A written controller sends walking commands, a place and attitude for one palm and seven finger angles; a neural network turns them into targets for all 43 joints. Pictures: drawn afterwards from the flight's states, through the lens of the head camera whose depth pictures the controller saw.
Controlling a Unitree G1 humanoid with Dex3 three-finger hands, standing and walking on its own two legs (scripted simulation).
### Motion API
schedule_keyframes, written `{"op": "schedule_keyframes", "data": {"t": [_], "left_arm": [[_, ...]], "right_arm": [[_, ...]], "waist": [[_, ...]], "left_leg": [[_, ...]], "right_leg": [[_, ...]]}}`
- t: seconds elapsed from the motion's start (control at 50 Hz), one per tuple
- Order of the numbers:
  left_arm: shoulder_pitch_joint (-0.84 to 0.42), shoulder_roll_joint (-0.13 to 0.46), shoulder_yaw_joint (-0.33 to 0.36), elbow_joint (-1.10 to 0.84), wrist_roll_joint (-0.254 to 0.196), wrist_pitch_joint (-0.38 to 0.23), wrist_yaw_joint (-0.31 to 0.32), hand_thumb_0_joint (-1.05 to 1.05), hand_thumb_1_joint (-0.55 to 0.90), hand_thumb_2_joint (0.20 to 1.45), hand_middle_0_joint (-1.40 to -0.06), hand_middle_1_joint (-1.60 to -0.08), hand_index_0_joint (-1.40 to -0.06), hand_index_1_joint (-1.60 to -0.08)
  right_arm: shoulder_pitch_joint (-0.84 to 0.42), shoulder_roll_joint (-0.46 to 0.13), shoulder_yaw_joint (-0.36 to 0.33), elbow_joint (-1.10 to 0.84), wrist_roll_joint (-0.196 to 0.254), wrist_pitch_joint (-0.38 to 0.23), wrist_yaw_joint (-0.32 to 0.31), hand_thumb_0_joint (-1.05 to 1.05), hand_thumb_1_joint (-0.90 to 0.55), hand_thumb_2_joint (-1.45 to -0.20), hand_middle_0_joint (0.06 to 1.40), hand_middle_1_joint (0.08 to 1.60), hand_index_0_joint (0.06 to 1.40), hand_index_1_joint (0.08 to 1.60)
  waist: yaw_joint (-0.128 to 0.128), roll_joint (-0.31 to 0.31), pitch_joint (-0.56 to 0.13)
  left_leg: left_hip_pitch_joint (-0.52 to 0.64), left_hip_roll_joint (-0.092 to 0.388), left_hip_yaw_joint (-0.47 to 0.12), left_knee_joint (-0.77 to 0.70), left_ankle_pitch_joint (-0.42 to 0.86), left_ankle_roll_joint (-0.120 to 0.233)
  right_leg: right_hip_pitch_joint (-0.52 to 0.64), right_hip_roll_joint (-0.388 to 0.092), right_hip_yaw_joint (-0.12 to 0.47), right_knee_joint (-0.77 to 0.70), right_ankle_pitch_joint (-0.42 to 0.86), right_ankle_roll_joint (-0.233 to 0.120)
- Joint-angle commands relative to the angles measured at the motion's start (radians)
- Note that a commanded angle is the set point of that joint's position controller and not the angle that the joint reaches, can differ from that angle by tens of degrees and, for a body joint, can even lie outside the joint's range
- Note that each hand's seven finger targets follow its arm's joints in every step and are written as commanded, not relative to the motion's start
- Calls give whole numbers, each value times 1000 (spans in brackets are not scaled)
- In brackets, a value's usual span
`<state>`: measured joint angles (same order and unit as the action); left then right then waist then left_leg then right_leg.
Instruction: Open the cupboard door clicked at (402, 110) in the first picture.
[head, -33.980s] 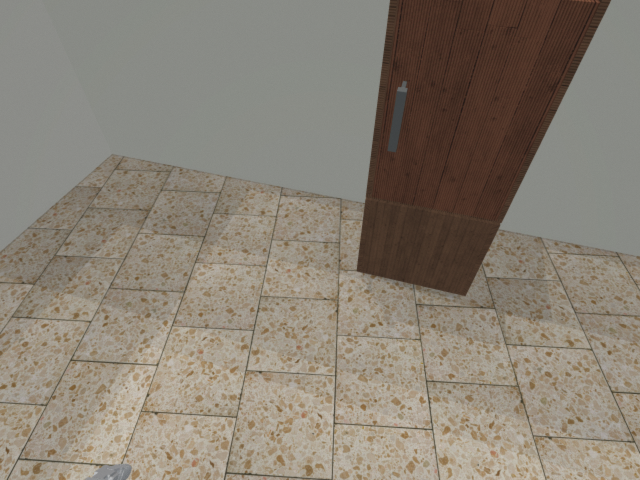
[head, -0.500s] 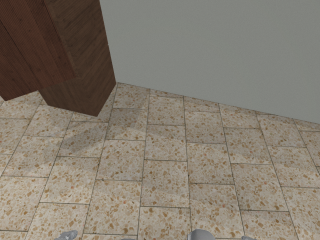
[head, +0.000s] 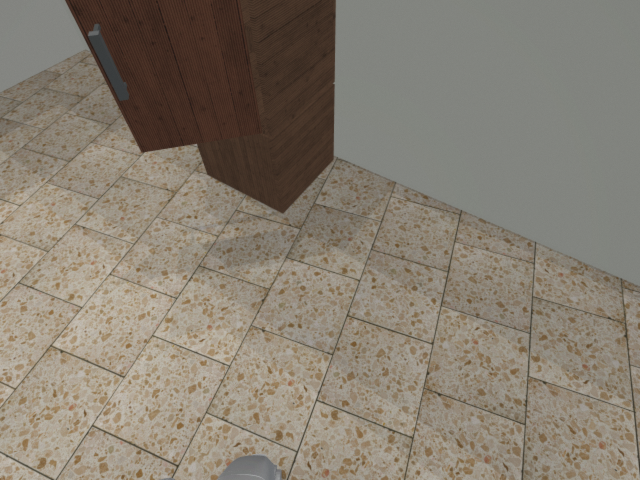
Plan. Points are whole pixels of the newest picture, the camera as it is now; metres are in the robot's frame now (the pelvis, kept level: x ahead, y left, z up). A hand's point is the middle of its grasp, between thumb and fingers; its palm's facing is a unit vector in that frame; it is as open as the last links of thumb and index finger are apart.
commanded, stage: turn to face it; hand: left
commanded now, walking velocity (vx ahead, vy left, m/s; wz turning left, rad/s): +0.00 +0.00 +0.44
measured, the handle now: (110, 63) +1.01 +0.59 -0.04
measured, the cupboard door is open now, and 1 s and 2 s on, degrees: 47 47 47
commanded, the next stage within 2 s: take the last steps up to it in 0.50 s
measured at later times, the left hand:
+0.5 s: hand out of the picture +0.04 +0.21 -0.16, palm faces +0.19 -0.95 -0.26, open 7.4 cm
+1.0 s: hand out of the picture -0.10 +0.16 -0.16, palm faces +0.44 -0.88 -0.19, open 7.4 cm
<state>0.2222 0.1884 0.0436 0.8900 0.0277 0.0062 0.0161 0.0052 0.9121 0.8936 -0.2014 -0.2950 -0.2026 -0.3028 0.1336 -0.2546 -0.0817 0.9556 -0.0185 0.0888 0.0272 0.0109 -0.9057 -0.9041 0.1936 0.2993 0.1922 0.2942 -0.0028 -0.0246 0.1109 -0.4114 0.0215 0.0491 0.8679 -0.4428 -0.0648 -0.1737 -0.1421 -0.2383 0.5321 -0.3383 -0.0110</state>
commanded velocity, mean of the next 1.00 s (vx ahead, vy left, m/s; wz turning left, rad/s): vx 0.13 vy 0.04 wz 0.21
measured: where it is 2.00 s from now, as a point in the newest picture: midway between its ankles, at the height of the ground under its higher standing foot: (279, 419)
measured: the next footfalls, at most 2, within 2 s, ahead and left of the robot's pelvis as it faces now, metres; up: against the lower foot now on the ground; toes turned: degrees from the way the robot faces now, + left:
left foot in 0.10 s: +0.04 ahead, +0.13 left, +0.00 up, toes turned +9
right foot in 0.52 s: +0.04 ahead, -0.11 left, +0.00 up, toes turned +6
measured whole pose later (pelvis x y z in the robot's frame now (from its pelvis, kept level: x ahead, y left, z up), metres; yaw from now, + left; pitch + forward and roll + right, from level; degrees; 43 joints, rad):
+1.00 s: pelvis +0.03 +0.02 +0.01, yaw +19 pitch +0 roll +2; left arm 0.41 0.16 0.05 1.10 0.04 -0.04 0.00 0.01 0.91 0.89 -0.20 -0.29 -0.20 -0.30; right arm 0.14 -0.20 -0.06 1.02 -0.03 0.03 0.04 0.01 -0.91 -0.90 0.19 0.30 0.19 0.29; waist 0.07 -0.04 0.05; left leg -0.39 0.05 0.07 0.71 -0.33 -0.03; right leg -0.06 -0.13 -0.21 0.39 -0.31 0.03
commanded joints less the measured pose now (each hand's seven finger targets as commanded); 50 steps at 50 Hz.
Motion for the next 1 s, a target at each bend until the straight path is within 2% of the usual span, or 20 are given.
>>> {"op": "schedule_keyframes", "data": {"t": [0.0, 0.04, 0.06, 0.08, 0.1, 0.12, 0.14, 0.2, 0.28, 0.4, 0.46, 0.48, 0.5, 0.52, 0.56, 0.62, 0.72, 0.82, 0.92, 0.98], "left_arm": [[78, 227, 66, -24, 6, -15, 13, 0, 900, 900, -200, -300, -200, -300], [46, 234, 69, -27, -6, -14, 7, 0, 900, 900, -200, -300, -200, -300], [31, 216, 65, -39, -14, -10, 3, 0, 900, 900, -200, -300, -200, -300], [8, 141, 46, -76, -21, -4, -6, 0, 900, 900, -200, -300, -200, -300], [-79, 127, 28, -108, -14, 10, 3, 0, 900, 900, -200, -300, -200, -300], [-76, 141, 33, -113, -11, 15, 6, 0, 900, 900, -200, -300, -200, -300], [-81, 133, 37, -86, -5, 21, 7, 0, 900, 900, -200, -300, -200, -300], [-15, 144, 41, -26, -4, 29, -7, 0, 900, 900, -200, -300, -200, -300], [3, 120, 34, -9, -7, 31, -6, 0, 900, 900, -200, -300, -200, -300], [-13, 94, 24, -23, -12, 18, -5, 0, 900, 900, -200, -300, -200, -300], [76, 96, 27, 9, -17, 2, 0, 0, 900, 900, -200, -300, -200, -300], [102, 135, 35, 19, -12, -9, 7, 0, 900, 900, -200, -300, -200, -300], [125, 223, 53, 25, 2, -18, 15, 0, 900, 900, -200, -300, -200, -300], [118, 246, 50, 17, 1, -18, 14, 0, 900, 900, -200, -300, -200, -300], [27, 169, 37, 7, -3, -24, 21, 0, 900, 900, -200, -300, -200, -300], [35, 133, 29, 11, -10, -33, 16, 0, 900, 900, -200, -300, -200, -300], [147, 119, 37, 68, -5, -59, 13, 0, 900, 900, -200, -300, -200, -300], [207, 131, 41, 123, 3, -69, 6, 0, 900, 900, -200, -300, -200, -300], [194, 137, 39, 157, 11, -68, -4, 0, 900, 900, -200, -300, -200, -300], [168, 140, 37, 174, 4, -60, -7, 0, 900, 900, -200, -300, -200, -300]], "right_arm": [[-66, -30, 2, -105, 9, -49, 0, 0, -900, -900, 200, 300, 200, 300], [6, -62, -4, -87, 4, -56, -4, 0, -900, -900, 200, 300, 200, 300], [71, -116, -18, -70, 0, -64, -6, 0, -900, -900, 200, 300, 200, 300], [134, -229, -47, -64, -9, -71, -13, 0, -900, -900, 200, 300, 200, 300], [186, -259, -48, -47, -2, -61, -24, 0, -900, -900, 200, 300, 200, 300], [156, -245, -36, -53, -8, -61, -30, 0, -900, -900, 200, 300, 200, 300], [104, -205, -26, -67, -9, -68, -41, 0, -900, -900, 200, 300, 200, 300], [7, -157, -3, -94, -7, -75, -51, 0, -900, -900, 200, 300, 200, 300], [30, -145, 2, -85, -5, -83, -49, 0, -900, -900, 200, 300, 200, 300], [41, -145, -4, -69, -10, -73, -45, 0, -900, -900, 200, 300, 200, 300], [17, -126, -5, -66, 0, -69, -44, 0, -900, -900, 200, 300, 200, 300], [26, -88, -3, -65, 8, -71, -40, 0, -900, -900, 200, 300, 200, 300], [29, -29, 5, -79, 16, -71, -34, 0, -900, -900, 200, 300, 200, 300], [-12, -49, 2, -95, 10, -62, -33, 0, -900, -900, 200, 300, 200, 300], [16, -55, -9, -46, -1, -47, -31, 0, -900, -900, 200, 300, 200, 300], [50, -23, -2, -1, -1, -43, -20, 0, -900, -900, 200, 300, 200, 300], [-4, -10, -2, 2, -9, -54, -4, 0, -900, -900, 200, 300, 200, 300], [-64, 3, 6, -14, -7, -67, 5, 0, -900, -900, 200, 300, 200, 300], [-71, 28, 15, -24, -3, -86, 16, 0, -900, -900, 200, 300, 200, 300], [36, 26, 19, 14, -4, -106, 8, 0, -900, -900, 200, 300, 200, 300]], "waist": [[42, -207, -142], [-10, -160, -167], [-53, -30, -207], [-90, 293, -234], [-109, 264, -220], [-85, 174, -188], [-69, 242, -169], [-9, 191, -131], [-2, 123, -145], [-11, 190, -149], [35, 147, -188], [44, 31, -196], [53, -228, -194], [69, -254, -151], [20, -245, -80], [11, -138, -86], [57, -92, -52], [82, -105, -22], [67, -165, 10], [11, -133, -18]], "left_leg": [[26, -29, 68, -185, 21, 21], [193, -37, 72, -356, 173, 40], [365, 35, -7, -435, 355, 73], [503, 316, -400, -474, 705, 218], [431, 401, -439, -489, 863, 304], [367, 403, -378, -499, 736, 325], [324, 328, -361, -523, 674, 290], [237, 236, -239, -543, 574, 235], [247, 218, -224, -547, 568, 235], [211, 206, -262, -512, 514, 234], [139, 153, -250, -417, 470, 183], [48, 88, -205, -341, 350, 130], [-99, -45, -69, -163, 92, 59], [-105, -60, -69, 41, -164, 44], [-149, -21, -116, 244, -87, 40], [-166, -6, -87, 295, 49, 18], [-243, 37, -69, 224, 127, 7], [-243, 52, -31, 61, 108, 10], [-62, 33, 31, -160, 100, 34], [195, -18, 99, -338, 178, 47]], "right_leg": [[147, -229, 133, -43, 693, -77], [61, -208, 81, 61, 629, -31], [-76, -171, 44, 206, 476, 15], [-366, -13, 21, 437, -161, 91], [-394, 8, 154, 539, -343, 83], [-381, -7, 199, 581, -311, 67], [-394, -4, 214, 594, -247, 75], [-353, 19, 235, 620, -100, 80], [-316, 45, 217, 526, -63, 87], [-177, 98, 180, 237, -105, 78], [24, 114, 168, -51, 99, 69], [140, 43, 241, -161, 162, 51], [217, -179, 481, -230, 269, -27], [87, -329, 564, -259, 366, -143], [31, -237, 449, -235, 464, -158], [90, -161, 314, -228, 434, -100], [171, -211, 341, -323, 127, -99], [197, -239, 326, -357, 71, -122], [63, -224, 249, -352, 4, -108], [-59, -171, 178, -260, -1, -73]]}}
